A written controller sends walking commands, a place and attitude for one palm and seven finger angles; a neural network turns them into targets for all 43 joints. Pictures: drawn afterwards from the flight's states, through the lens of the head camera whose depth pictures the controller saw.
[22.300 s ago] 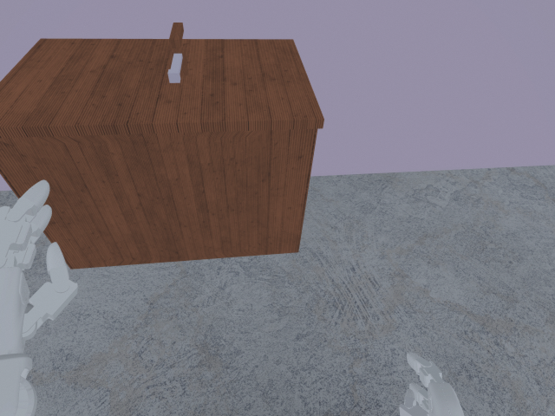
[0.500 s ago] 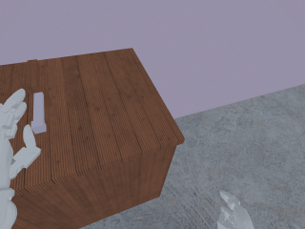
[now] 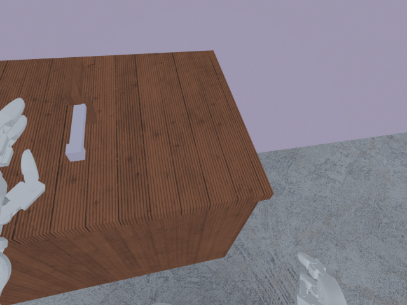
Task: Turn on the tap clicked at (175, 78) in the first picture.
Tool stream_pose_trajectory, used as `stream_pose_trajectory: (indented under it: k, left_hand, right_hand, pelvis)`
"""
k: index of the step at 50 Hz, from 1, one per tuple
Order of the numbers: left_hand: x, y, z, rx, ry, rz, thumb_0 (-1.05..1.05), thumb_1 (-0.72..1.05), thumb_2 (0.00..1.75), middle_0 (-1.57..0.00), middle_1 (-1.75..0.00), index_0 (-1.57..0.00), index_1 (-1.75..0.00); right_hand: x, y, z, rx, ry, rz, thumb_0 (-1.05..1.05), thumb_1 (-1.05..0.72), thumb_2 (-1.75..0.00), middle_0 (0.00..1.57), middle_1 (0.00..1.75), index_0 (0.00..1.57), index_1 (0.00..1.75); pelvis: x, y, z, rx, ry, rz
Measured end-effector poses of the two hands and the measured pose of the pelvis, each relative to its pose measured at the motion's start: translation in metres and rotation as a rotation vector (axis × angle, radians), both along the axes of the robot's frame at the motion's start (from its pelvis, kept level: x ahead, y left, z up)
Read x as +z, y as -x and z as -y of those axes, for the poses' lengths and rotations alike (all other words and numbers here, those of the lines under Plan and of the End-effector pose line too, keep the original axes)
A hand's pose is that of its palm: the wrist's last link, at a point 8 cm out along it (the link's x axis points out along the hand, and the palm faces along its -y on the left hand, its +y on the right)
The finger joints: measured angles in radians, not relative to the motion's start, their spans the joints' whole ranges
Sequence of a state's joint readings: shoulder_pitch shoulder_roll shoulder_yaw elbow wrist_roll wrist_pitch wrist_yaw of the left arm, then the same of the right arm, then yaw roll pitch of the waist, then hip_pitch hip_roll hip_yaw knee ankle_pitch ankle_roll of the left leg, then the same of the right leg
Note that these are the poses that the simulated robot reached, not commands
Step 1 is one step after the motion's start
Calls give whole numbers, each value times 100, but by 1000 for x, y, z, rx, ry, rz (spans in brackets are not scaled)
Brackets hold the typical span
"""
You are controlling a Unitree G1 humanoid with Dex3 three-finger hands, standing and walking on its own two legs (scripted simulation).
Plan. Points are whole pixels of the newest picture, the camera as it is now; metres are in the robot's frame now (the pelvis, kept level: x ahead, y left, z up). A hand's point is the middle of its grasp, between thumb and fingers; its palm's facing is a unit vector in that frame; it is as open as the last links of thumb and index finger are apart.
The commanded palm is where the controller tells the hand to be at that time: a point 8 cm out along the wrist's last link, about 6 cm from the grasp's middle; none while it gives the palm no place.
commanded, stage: come to a stop and stand still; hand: left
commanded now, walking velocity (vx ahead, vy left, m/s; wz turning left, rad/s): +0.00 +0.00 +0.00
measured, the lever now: (75, 152) +0.36 +0.31 +0.04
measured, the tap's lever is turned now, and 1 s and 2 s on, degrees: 0 0 0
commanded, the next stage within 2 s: look again from close up in 0.16 s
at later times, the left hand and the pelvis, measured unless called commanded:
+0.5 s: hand (28, 211) +0.19 +0.26 +0.16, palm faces +0.34 -0.88 -0.35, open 7.4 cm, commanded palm +0.13 +0.29 +0.18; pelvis -0.03 +0.01 +0.00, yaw +0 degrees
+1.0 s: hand (15, 179) +0.22 +0.27 +0.19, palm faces +0.43 -0.85 -0.32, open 7.4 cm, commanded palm +0.14 +0.28 +0.18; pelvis -0.04 +0.01 +0.00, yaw -4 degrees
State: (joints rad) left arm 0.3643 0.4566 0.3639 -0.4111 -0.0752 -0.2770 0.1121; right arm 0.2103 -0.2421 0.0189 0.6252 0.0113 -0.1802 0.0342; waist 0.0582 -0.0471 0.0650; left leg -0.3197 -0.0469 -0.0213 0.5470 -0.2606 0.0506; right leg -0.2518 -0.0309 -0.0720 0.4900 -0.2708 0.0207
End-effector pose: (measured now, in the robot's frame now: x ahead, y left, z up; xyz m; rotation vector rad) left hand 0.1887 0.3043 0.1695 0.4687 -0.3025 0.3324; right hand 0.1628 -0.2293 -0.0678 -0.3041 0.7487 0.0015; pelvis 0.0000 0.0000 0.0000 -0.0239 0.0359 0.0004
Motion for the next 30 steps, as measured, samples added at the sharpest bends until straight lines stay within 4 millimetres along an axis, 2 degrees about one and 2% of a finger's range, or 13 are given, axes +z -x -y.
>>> stream_pose_trajectory:
  k: [4,7,10,14,19,25,30]
  left_hand:
    - [22,5,7,-42,-32,82,1,89,90,-21,-30,-21,-31]
    - [28,11,8,-63,-54,95,1,89,90,-21,-30,-21,-31]
    - [24,16,1,-47,-48,65,1,89,90,-21,-30,-21,-31]
    - [9,22,-11,-2,-3,8,1,89,90,-21,-30,-21,-31]
    - [-5,30,-8,1,60,-15,1,89,90,-21,-30,-21,-31]
    - [3,35,3,-57,39,24,1,89,90,-21,-30,-21,-31]
    - [13,40,0,-64,-7,36,1,89,90,-21,-30,-21,-31]
  right_hand:
    - [5,-12,-9,5,-26,50,1,-91,-90,20,30,21,29]
    - [7,-13,-14,-12,-48,75,1,-91,-90,20,30,21,30]
    - [6,-9,-18,-33,-62,79,1,-91,-90,20,30,21,30]
    - [3,4,-20,-51,-63,58,1,-91,-90,20,30,21,30]
    - [0,22,-18,-52,-46,21,1,-91,-90,20,30,21,30]
    - [-1,37,-15,-59,-33,8,1,-91,-90,20,30,21,30]
    - [0,42,-13,-81,-41,23,1,-91,-90,20,30,21,30]
  pelvis:
    - [0,2,-4,-2,1,2]
    - [0,4,-7,-8,-1,3]
    - [1,7,-9,-10,-3,6]
    - [1,13,-11,-10,-6,13]
    - [1,21,-11,-4,-3,21]
    - [0,29,-11,5,3,28]
    - [1,33,-10,3,4,30]
